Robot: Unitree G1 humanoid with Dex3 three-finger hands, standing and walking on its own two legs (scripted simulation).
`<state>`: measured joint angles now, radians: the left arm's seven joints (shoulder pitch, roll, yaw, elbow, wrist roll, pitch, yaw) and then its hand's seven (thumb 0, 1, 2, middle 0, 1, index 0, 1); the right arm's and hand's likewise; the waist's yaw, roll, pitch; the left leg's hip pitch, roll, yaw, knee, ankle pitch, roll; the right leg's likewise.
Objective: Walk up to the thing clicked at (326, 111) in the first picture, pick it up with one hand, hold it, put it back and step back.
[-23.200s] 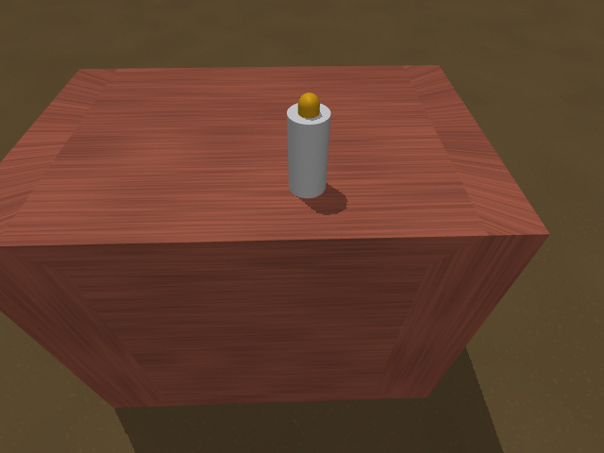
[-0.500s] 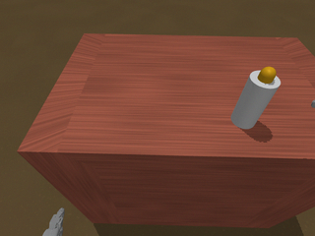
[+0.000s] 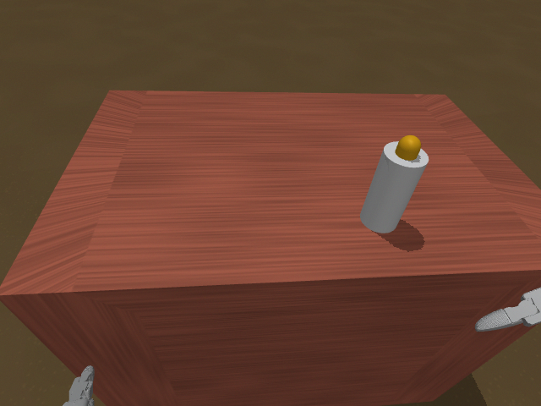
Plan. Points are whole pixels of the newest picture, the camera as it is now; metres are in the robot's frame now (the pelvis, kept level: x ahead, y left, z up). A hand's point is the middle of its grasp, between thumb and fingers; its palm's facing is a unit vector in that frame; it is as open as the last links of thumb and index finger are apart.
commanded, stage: sink last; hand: right
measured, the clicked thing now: (393, 182) +0.44 -0.23 +0.12
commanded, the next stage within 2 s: home in 0.54 s
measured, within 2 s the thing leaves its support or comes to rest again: neither
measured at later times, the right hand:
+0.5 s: hand out of the picture +0.15 -0.24 +0.21, palm faces +0.46 +0.75 -0.47, open 17.5 cm
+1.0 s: hand (454, 361) +0.17 -0.22 +0.08, palm faces +0.23 +0.92 -0.33, open 17.4 cm
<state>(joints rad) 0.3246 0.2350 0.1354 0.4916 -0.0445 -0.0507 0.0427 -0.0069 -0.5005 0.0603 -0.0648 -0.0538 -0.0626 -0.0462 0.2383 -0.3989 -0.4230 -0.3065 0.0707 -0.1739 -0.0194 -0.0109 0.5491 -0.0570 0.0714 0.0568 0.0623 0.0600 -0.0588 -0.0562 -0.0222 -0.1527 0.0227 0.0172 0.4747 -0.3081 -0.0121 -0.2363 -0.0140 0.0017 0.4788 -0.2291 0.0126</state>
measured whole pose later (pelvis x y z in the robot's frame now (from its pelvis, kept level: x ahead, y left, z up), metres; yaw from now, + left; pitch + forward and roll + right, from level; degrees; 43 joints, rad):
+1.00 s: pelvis -0.02 +0.00 +0.00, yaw +0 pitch -3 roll +0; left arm 0.20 0.15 0.07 0.63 -0.01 -0.09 0.02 0.00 0.25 0.57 -0.15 -0.21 -0.15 -0.20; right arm 0.50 -0.24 -0.19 -0.14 0.03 -0.30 0.01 -0.01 0.54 -0.06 0.07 0.05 0.06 0.06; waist -0.04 -0.04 0.06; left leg -0.10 0.03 0.02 0.43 -0.27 -0.01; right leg -0.17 -0.01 0.00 0.39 -0.17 0.01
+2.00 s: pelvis +0.00 +0.01 +0.00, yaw +1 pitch -2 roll +0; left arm 0.17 0.32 0.01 0.83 0.03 0.01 0.00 0.01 0.90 0.90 -0.21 -0.30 -0.20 -0.30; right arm 0.20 -0.32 0.00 0.86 -0.03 -0.05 -0.01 -0.01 0.53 -0.06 0.07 0.05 0.06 0.06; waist 0.01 -0.02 0.01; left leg -0.14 0.00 0.00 0.48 -0.31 0.00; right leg -0.21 -0.04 -0.02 0.49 -0.25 0.03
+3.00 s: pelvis -0.02 -0.01 +0.01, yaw +2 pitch -3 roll +0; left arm 0.12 0.36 -0.01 1.13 0.02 0.00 -0.01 0.01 0.91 0.90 -0.21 -0.30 -0.20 -0.29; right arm 0.15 -0.37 0.02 1.10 -0.02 -0.01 0.00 0.00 0.52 -0.06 0.06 0.05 0.06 0.06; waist 0.01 0.00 0.04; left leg -0.08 0.03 -0.02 0.34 -0.21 -0.03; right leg -0.14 -0.01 -0.04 0.34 -0.14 0.00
